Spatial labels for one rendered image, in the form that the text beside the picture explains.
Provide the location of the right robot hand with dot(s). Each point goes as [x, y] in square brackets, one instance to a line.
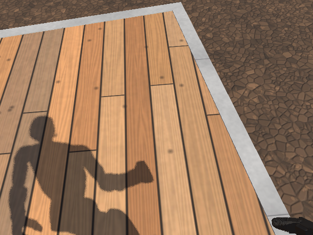
[298, 226]

